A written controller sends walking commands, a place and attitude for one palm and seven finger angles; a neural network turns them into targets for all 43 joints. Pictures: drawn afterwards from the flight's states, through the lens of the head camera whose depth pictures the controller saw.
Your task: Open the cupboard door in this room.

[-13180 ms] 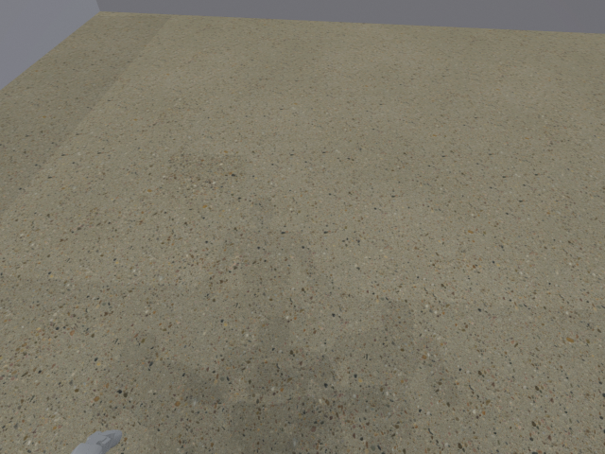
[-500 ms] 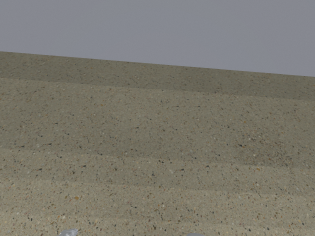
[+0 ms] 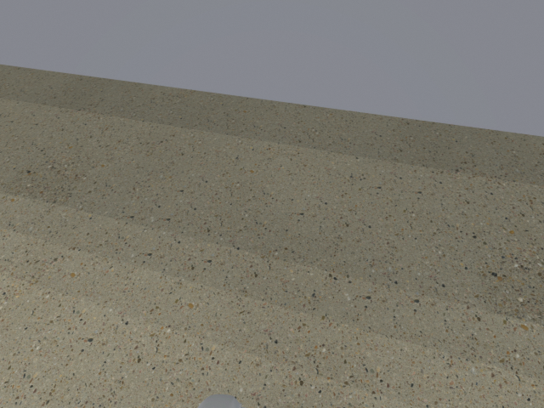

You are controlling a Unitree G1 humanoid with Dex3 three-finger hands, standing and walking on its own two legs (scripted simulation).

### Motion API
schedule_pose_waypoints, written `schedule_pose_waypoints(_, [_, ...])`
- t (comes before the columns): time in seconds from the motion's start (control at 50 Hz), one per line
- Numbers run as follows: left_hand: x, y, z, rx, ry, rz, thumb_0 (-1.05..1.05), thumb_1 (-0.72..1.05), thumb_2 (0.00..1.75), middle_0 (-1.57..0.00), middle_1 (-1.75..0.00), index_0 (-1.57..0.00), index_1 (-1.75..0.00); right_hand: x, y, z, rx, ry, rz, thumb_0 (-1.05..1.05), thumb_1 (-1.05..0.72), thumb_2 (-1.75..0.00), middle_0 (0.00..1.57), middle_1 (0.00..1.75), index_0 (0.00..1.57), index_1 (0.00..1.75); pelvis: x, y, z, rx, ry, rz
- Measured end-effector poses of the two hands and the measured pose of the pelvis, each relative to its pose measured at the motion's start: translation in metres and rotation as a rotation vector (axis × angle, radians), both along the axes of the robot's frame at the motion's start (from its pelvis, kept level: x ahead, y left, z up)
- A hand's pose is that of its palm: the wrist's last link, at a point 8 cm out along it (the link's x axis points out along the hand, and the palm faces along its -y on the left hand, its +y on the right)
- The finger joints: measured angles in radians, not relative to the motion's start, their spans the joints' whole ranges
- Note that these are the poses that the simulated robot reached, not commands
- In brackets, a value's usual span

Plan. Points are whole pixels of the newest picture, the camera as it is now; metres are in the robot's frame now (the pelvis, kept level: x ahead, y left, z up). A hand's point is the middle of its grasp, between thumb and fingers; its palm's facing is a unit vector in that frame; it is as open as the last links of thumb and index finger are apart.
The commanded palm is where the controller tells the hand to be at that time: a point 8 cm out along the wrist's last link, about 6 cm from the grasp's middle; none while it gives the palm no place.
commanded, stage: turn or walk to find it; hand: left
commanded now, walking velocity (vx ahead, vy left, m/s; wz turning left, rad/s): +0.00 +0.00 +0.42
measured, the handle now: out of the picture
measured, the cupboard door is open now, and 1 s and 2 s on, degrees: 0 0 0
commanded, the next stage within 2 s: none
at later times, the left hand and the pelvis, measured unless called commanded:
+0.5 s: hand out of the picture +0.00 +0.29 -0.17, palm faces +0.25 -0.94 -0.25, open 7.4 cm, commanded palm none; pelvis -0.03 +0.06 +0.00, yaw +11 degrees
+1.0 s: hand out of the picture -0.06 +0.20 -0.15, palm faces +0.42 -0.86 -0.28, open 7.4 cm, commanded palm none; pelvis -0.05 +0.00 +0.00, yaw +25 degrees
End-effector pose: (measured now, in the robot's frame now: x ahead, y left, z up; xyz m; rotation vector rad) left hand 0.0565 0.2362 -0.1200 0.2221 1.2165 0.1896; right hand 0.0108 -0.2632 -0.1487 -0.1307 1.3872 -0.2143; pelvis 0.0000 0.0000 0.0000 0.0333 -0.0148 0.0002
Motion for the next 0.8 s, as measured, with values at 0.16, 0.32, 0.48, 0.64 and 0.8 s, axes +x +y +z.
schedule_pose_waypoints(0.16, [-0.077, 0.039, -0.025, -0.036, 0.120, 0.141, 0.00, 0.90, 0.90, -0.21, -0.30, -0.20, -0.30, 0.072, 0.035, 0.012, -0.051, -0.104, 0.175, 0.00, -0.91, -0.90, 0.20, 0.30, 0.19, 0.30, -0.011, 0.028, -0.008, -0.022, 0.015, 0.083])
schedule_pose_waypoints(0.32, [-0.112, 0.082, -0.037, -0.049, 0.182, 0.232, 0.01, 0.91, 0.90, -0.20, -0.30, -0.20, -0.30, 0.113, 0.091, 0.035, -0.070, -0.243, 0.293, 0.00, -0.91, -0.90, 0.20, 0.30, 0.20, 0.30, -0.018, 0.056, -0.005, -0.053, 0.001, 0.136])
schedule_pose_waypoints(0.48, [-0.082, 0.096, -0.020, -0.032, 0.035, 0.239, 0.00, 0.91, 0.90, -0.20, -0.30, -0.20, -0.30, 0.097, 0.109, 0.033, -0.030, -0.220, 0.319, 0.00, -0.90, -0.90, 0.20, 0.30, 0.20, 0.30, -0.026, 0.062, 0.002, -0.056, -0.005, 0.192])
schedule_pose_waypoints(0.64, [-0.049, 0.077, -0.005, -0.001, -0.079, 0.226, 0.00, 0.91, 0.90, -0.20, -0.30, -0.20, -0.30, 0.054, 0.083, 0.012, 0.005, -0.105, 0.299, 0.00, -0.90, -0.90, 0.21, 0.30, 0.20, 0.30, -0.034, 0.043, -0.001, -0.039, 0.005, 0.258])
schedule_pose_waypoints(0.8, [-0.064, 0.035, 0.008, 0.044, -0.124, 0.258, 0.00, 0.91, 0.90, -0.20, -0.30, -0.20, -0.30, 0.035, 0.039, -0.013, 0.035, -0.011, 0.310, 0.00, -0.91, -0.90, 0.20, 0.30, 0.20, 0.30, -0.040, 0.009, -0.007, -0.009, 0.001, 0.337])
